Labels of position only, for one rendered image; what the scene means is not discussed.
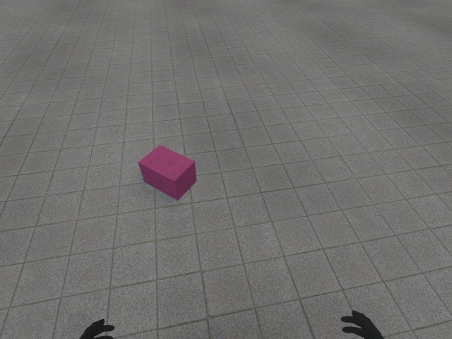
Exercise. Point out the right robot hand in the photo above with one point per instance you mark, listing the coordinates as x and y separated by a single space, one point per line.
368 330

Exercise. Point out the carton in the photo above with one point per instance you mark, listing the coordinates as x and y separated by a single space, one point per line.
168 171

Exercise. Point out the left robot hand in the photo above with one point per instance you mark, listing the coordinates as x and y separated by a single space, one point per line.
97 328

